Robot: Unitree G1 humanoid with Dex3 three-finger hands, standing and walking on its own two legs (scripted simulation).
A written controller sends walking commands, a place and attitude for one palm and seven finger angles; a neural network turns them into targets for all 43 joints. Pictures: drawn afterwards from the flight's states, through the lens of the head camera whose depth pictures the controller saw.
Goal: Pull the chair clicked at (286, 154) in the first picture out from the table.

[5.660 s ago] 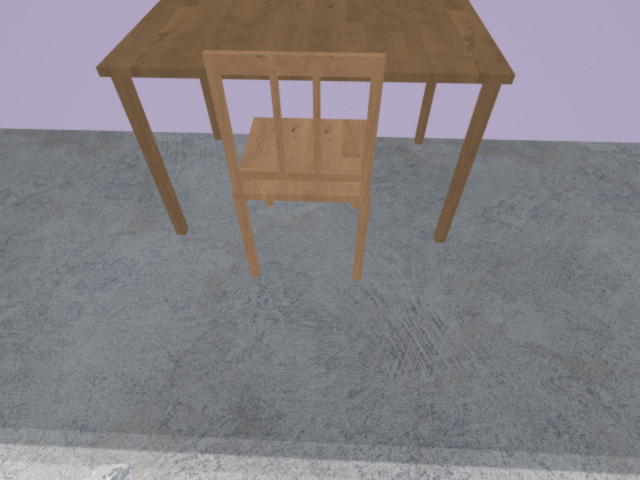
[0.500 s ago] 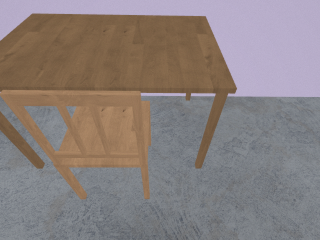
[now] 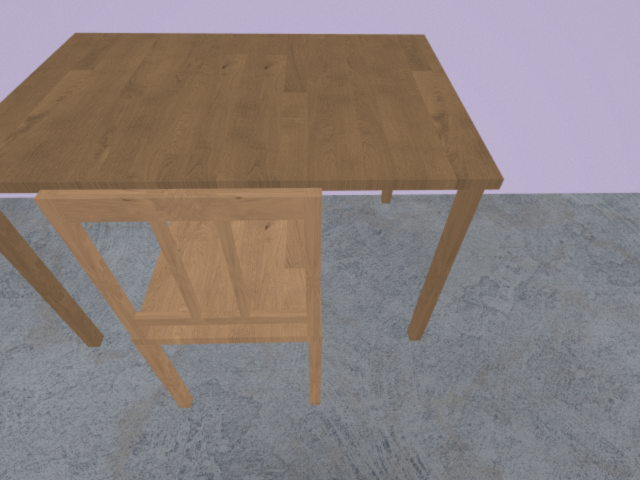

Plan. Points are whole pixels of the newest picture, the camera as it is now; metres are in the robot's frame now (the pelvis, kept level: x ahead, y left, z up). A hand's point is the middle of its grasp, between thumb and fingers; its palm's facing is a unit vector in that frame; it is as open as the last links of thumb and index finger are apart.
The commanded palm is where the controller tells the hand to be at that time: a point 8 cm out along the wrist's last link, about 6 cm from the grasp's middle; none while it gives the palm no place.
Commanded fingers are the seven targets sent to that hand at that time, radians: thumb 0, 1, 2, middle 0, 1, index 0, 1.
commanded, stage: look again from close up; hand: left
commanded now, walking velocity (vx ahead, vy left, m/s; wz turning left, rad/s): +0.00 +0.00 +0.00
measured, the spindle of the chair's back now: (179, 273) +0.47 +0.29 -0.10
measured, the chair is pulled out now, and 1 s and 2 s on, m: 0.00 0.00 0.00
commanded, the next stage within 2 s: raise the hand toward the chair's back in 0.40 s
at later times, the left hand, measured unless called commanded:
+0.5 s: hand out of the picture -0.01 +0.15 -0.18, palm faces +0.03 -0.99 -0.15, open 7.4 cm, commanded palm +0.10 +0.20 -0.07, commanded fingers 0.00 0.88 0.89 -0.20 -0.30 -0.20 -0.30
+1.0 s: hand out of the picture +0.14 +0.15 -0.08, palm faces +0.21 -0.98 -0.04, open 9.9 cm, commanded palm +0.14 +0.20 -0.06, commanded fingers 0.00 0.29 0.64 -0.14 -0.20 -0.14 -0.20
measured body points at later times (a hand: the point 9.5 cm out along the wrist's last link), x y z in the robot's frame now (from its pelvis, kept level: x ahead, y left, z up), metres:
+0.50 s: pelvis +0.01 -0.01 +0.00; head +0.03 +0.00 +0.45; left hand -0.01 +0.20 -0.16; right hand +0.00 -0.22 -0.16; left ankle -0.02 +0.07 -0.74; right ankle -0.01 -0.15 -0.74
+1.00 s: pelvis -0.03 -0.07 -0.10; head +0.03 -0.05 +0.35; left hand +0.12 +0.20 -0.07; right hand +0.23 -0.30 -0.13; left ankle -0.02 +0.07 -0.74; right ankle -0.01 -0.14 -0.74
